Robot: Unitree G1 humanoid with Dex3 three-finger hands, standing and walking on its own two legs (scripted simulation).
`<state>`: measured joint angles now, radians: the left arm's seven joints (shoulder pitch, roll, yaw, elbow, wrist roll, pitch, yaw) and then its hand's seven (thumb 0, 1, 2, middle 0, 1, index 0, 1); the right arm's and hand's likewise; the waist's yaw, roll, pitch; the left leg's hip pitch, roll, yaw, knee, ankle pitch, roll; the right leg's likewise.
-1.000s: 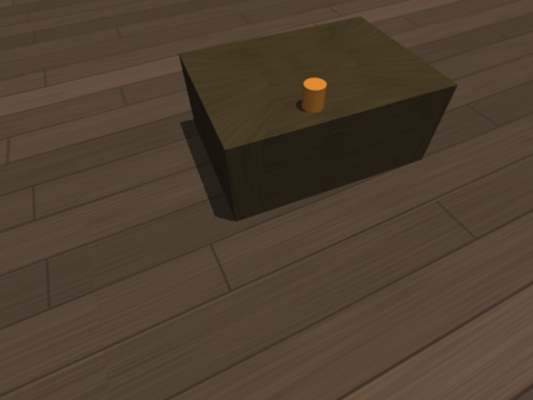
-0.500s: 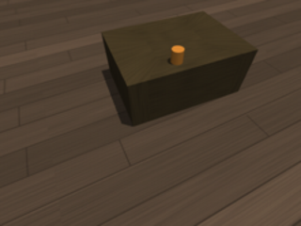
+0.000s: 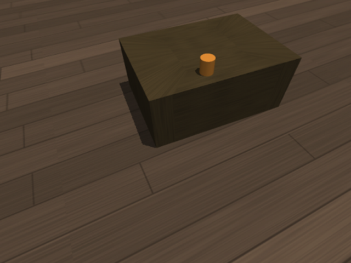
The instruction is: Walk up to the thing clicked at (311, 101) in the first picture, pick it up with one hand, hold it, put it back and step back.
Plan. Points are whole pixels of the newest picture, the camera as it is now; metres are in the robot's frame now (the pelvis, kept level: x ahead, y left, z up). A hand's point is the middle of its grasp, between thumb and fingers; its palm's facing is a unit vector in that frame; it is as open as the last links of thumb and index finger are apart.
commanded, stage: stand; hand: right
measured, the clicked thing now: (207, 65) +1.21 -0.14 -0.28
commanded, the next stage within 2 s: walk up in 0.12 s
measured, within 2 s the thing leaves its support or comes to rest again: neither
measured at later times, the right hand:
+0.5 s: hand out of the picture +0.15 -0.34 -0.16, palm faces -0.16 +0.91 -0.38, open 7.4 cm
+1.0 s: hand (282, 165) +0.42 -0.31 -0.13, palm faces -0.23 +0.88 -0.41, open 7.4 cm
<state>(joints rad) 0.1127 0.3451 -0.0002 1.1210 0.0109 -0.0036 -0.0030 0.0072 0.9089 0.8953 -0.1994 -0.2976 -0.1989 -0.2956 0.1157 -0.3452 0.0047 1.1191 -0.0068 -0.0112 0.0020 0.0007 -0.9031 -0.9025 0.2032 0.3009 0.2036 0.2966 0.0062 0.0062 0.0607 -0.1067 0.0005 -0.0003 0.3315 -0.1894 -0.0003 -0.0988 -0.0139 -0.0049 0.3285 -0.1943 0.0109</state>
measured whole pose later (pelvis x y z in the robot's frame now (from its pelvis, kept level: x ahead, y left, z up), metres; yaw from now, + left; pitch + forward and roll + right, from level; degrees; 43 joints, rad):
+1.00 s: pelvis +0.28 -0.06 -0.02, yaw +15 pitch -4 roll +1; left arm 0.30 0.43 0.07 0.81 0.02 -0.01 -0.07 0.01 0.91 0.90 -0.20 -0.30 -0.20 -0.30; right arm 0.31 -0.37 -0.05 0.80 0.00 -0.09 0.02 0.00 -0.90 -0.90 0.21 0.30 0.21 0.30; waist 0.01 -0.08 0.11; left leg -0.22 0.02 0.04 0.57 -0.27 0.01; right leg -0.48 -0.11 0.04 1.02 -0.37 -0.02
